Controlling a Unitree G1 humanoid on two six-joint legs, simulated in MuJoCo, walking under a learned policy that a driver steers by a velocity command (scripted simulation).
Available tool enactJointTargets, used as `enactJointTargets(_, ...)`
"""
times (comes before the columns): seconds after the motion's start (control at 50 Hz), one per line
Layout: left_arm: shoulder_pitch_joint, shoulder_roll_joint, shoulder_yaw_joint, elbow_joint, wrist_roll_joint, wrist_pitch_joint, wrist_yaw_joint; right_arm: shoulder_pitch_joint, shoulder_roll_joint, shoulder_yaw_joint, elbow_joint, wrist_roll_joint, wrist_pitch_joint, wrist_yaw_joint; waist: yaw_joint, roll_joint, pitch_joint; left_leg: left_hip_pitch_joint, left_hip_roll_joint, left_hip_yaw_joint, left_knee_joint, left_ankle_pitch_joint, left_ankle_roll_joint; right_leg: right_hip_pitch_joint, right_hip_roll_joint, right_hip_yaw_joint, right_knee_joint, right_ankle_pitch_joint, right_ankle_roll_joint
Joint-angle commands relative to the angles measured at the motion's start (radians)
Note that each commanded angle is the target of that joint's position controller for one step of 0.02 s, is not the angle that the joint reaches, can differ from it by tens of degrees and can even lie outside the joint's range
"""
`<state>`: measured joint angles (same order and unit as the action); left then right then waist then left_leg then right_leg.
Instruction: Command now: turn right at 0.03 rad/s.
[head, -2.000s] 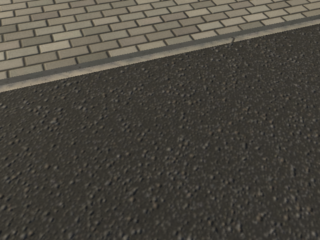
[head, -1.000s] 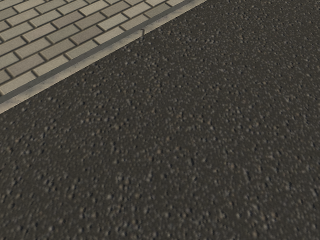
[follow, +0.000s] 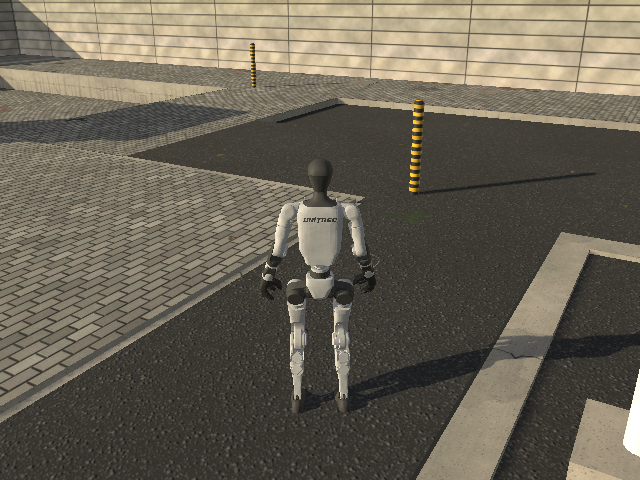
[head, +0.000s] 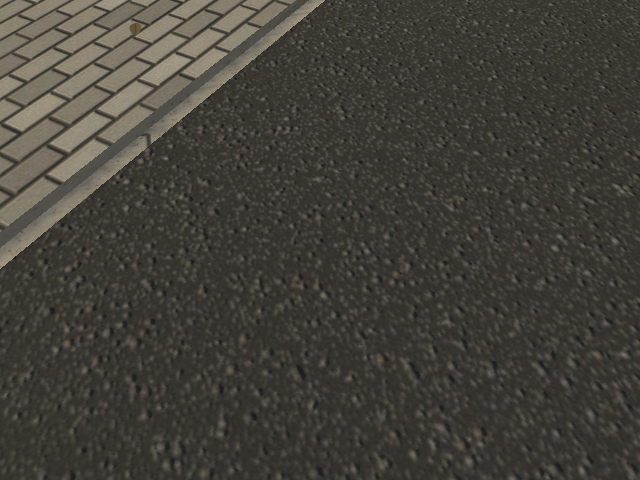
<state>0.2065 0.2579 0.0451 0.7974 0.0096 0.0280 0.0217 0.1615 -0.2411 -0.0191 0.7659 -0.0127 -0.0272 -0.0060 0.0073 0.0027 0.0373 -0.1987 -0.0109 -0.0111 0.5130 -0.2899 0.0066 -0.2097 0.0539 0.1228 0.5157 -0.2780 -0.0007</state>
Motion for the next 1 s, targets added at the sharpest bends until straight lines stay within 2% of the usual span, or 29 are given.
enactJointTargets(0.02,-0.013,0.105,0.025,-0.042,-0.001,-0.013,0.008,-0.015,-0.12,-0.028,-0.051,0.001,-0.013,-0.002,-0.008,-0.013,-0.05,0.009,0.072,-0.071,-0.088,0.16,0.027,0.014,-0.067,0.061,-0.067,0.212,-0.014)
enactJointTargets(0.22,0.002,0.104,0.027,0.034,-0.003,-0.012,0.022,0.004,-0.117,-0.02,0.018,0.004,-0.014,-0.001,-0.005,0.0,-0.034,-0.003,0.06,-0.067,-0.115,0.146,0.029,0.045,-0.069,0.055,-0.077,0.226,-0.004)
enactJointTargets(0.46,0.005,0.094,0.025,0.145,-0.005,-0.015,0.028,0.033,-0.125,-0.013,0.111,0.007,-0.013,-0.007,-0.007,0.003,-0.016,-0.003,0.056,-0.074,-0.148,0.125,0.039,0.054,-0.064,0.035,-0.1,0.214,0.009)
enactJointTargets(0.48,0.02,0.083,0.023,0.16,-0.006,-0.014,0.029,0.049,-0.123,-0.012,0.125,0.007,-0.012,-0.009,-0.007,0.013,-0.036,0.006,0.05,-0.074,-0.165,0.016,0.043,0.059,-0.048,0.016,-0.096,0.13,0.008)
enactJointTargets(0.5,0.021,0.078,0.022,0.168,-0.011,-0.014,0.03,0.054,-0.138,-0.016,0.132,0.011,-0.008,-0.013,-0.012,0.036,-0.019,-0.001,0.052,-0.093,-0.189,-0.156,0.059,0.026,-0.02,-0.017,-0.065,0.0,0.003)
enactJointTargets(0.52,0.012,0.079,0.023,0.167,-0.017,-0.019,0.029,0.065,-0.171,-0.027,0.136,0.018,-0.003,-0.017,-0.022,0.083,0.009,-0.004,0.084,-0.155,-0.228,-0.335,0.095,-0.045,0.011,-0.059,0.003,-0.138,-0.001)
enactJointTargets(0.54,-0.017,0.079,0.021,0.152,-0.02,-0.03,0.027,0.099,-0.197,-0.034,0.145,0.024,-0.003,-0.021,-0.038,0.133,0.042,0.009,0.171,-0.282,-0.299,-0.485,0.149,-0.141,0.015,-0.09,0.088,-0.19,-0.003)
enactJointTargets(0.56,-0.053,0.079,0.019,0.13,-0.025,-0.048,0.02,0.117,-0.226,-0.044,0.15,0.029,-0.006,-0.025,-0.047,0.167,0.086,0.003,0.277,-0.418,-0.369,-0.552,0.208,-0.214,-0.016,-0.106,0.174,-0.177,-0.007)
enactJointTargets(0.58,-0.085,0.084,0.02,0.116,-0.03,-0.066,0.013,0.133,-0.235,-0.05,0.154,0.026,-0.014,-0.029,-0.058,0.16,0.123,-0.007,0.338,-0.497,-0.405,-0.52,0.25,-0.274,-0.061,-0.084,0.258,-0.176,-0.013)
enactJointTargets(0.6,-0.091,0.093,0.024,0.114,-0.035,-0.079,0.005,0.139,-0.229,-0.051,0.154,0.021,-0.024,-0.029,-0.06,0.145,0.128,0.032,0.362,-0.519,-0.413,-0.453,0.267,-0.341,-0.092,-0.067,0.334,-0.213,-0.018)
enactJointTargets(0.64,-0.072,0.093,0.025,0.121,-0.04,-0.098,-0.011,0.119,-0.208,-0.051,0.14,0.032,-0.034,-0.024,-0.043,0.107,0.099,0.11,0.338,-0.447,-0.401,-0.33,0.241,-0.384,-0.129,-0.069,0.318,-0.219,-0.03)
enactJointTargets(0.7,-0.055,0.063,0.019,0.141,-0.034,-0.118,-0.026,0.082,-0.224,-0.058,0.127,0.047,-0.028,-0.019,-0.017,0.106,0.043,0.023,0.225,-0.239,-0.363,-0.148,0.187,-0.142,-0.09,-0.149,0.083,-0.077,-0.021)
enactJointTargets(0.74,0.059,0.066,0.028,0.197,-0.034,-0.117,-0.029,0.082,-0.217,-0.056,0.13,0.05,-0.017,-0.015,0.036,0.091,0.005,-0.109,0.175,-0.164,-0.279,-0.141,0.168,0.103,-0.028,-0.215,-0.033,0.095,-0.004)
enactJointTargets(0.76,0.132,0.079,0.036,0.224,-0.037,-0.111,-0.025,0.087,-0.187,-0.046,0.13,0.044,-0.017,-0.011,0.066,0.072,-0.016,-0.17,0.151,-0.143,-0.213,-0.15,0.149,0.204,-0.017,-0.211,-0.049,0.081,-0.005)
enactJointTargets(0.78,0.213,0.109,0.046,0.239,-0.041,-0.11,-0.018,0.071,-0.13,-0.027,0.122,0.034,-0.023,-0.005,0.105,0.0,-0.03,-0.259,0.1,-0.079,-0.035,-0.114,0.104,0.31,-0.101,-0.084,-0.111,0.013,-0.035)
enactJointTargets(0.8,0.309,0.204,0.06,0.243,-0.035,-0.109,-0.009,0.058,-0.047,-0.002,0.086,0.013,-0.036,0.002,0.119,-0.255,-0.083,-0.413,0.009,0.042,0.338,-0.186,0.027,0.406,-0.335,0.286,-0.254,-0.155,-0.136)
enactJointTargets(0.82,0.327,0.246,0.062,0.252,-0.015,-0.125,-0.027,0.043,-0.09,-0.016,0.052,0.044,-0.053,-0.002,0.109,-0.278,-0.056,-0.554,-0.034,-0.04,0.55,-0.296,0.033,0.365,-0.459,0.604,-0.369,-0.37,-0.274)
enactJointTargets(0.84,0.229,0.191,0.043,0.222,-0.018,-0.141,-0.035,0.033,-0.151,-0.028,0.05,0.066,-0.066,-0.001,0.07,-0.154,0.041,-0.641,0.044,-0.092,0.644,-0.218,0.056,0.314,-0.45,0.552,-0.379,-0.44,-0.272)
enactJointTargets(0.86,0.166,0.139,0.027,0.199,-0.018,-0.15,-0.04,0.037,-0.168,-0.034,0.058,0.068,-0.075,0.006,0.047,-0.128,0.077,-0.653,0.081,-0.089,0.651,-0.11,0.072,0.283,-0.396,0.436,-0.382,-0.363,-0.23)
enactJointTargets(0.9,0.113,0.113,0.013,0.178,-0.015,-0.147,-0.045,0.031,-0.167,-0.043,0.069,0.04,-0.082,0.011,0.021,-0.095,0.074,-0.613,0.128,-0.069,0.577,0.032,0.066,0.251,-0.322,0.255,-0.389,-0.107,-0.175)
enactJointTargets(0.92,0.127,0.095,0.006,0.181,-0.011,-0.141,-0.043,0.022,-0.155,-0.043,0.069,0.034,-0.08,0.018,0.02,-0.101,0.063,-0.577,0.138,-0.053,0.546,0.081,0.055,0.235,-0.292,0.184,-0.396,-0.001,-0.16)
enactJointTargets(0.96,0.178,0.103,0.004,0.196,-0.01,-0.134,-0.033,-0.003,-0.123,-0.039,0.062,0.028,-0.071,0.026,0.029,-0.092,0.051,-0.572,0.134,-0.015,0.491,0.149,0.023,0.236,-0.265,0.097,-0.401,0.183,-0.172)
enactJointTargets(1.0,0.199,0.118,0.005,0.199,-0.008,-0.127,-0.02,-0.072,-0.101,-0.032,0.032,0.026,-0.065,0.025,0.04,-0.07,0.063,-0.576,0.126,0.005,0.382,0.201,-0.006,0.216,-0.253,0.042,-0.411,0.29,-0.183)
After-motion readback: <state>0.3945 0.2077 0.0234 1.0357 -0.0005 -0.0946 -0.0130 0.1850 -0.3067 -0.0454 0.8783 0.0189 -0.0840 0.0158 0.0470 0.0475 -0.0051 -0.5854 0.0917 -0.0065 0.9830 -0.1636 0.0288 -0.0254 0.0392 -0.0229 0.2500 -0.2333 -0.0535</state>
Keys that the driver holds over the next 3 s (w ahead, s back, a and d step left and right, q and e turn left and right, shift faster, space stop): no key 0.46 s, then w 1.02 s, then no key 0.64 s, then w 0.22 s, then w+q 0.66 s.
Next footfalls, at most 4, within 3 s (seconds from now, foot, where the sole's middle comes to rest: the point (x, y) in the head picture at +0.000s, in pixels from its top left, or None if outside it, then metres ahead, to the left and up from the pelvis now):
0.78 right None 0.11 -0.14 -0.77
1.26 left None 0.48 0.09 -0.77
1.74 right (392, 379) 0.74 -0.12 -0.77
2.04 left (284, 417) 0.65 0.12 -0.77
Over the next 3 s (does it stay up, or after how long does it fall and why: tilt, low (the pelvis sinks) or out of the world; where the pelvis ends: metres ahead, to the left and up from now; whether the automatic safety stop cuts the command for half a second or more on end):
stays up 0.97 0.07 0.00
